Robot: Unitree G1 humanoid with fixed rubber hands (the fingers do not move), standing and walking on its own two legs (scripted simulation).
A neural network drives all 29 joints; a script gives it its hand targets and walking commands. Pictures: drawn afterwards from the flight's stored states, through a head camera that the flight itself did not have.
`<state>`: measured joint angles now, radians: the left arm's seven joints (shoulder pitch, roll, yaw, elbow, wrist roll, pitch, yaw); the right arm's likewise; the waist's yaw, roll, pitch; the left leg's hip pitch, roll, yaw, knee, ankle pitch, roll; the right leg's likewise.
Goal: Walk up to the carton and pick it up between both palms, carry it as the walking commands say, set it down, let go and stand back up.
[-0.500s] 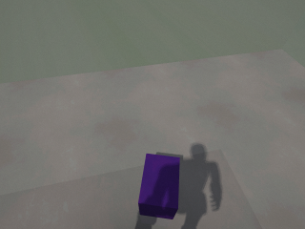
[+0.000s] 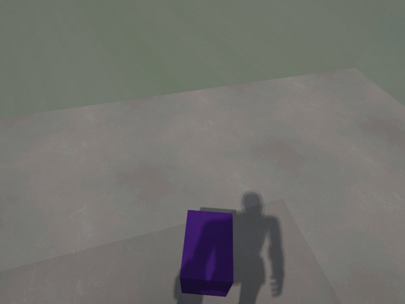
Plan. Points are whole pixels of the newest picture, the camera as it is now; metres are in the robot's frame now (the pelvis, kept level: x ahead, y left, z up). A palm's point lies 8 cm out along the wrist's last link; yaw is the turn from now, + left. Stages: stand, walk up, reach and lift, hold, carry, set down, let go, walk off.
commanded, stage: stand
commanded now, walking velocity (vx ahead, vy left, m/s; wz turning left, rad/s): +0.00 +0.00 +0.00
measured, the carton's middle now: (206, 253) +0.43 -0.04 -0.65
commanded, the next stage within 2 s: reach and lift in 0.56 s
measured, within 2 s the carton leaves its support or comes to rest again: neither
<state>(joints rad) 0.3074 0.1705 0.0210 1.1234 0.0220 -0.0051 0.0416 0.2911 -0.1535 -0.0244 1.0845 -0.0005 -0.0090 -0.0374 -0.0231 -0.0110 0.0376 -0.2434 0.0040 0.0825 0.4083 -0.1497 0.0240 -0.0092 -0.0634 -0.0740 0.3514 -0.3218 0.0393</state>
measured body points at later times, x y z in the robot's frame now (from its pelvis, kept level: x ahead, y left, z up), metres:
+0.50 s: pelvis +0.00 -0.02 +0.00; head +0.00 -0.02 +0.45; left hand -0.03 +0.20 -0.16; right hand +0.00 -0.25 -0.16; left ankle +0.04 +0.10 -0.74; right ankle -0.09 -0.13 -0.74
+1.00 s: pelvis -0.02 +0.00 -0.03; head +0.10 -0.01 +0.40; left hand +0.15 +0.18 -0.17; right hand +0.13 -0.24 -0.16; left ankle +0.04 +0.10 -0.74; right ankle -0.08 -0.14 -0.74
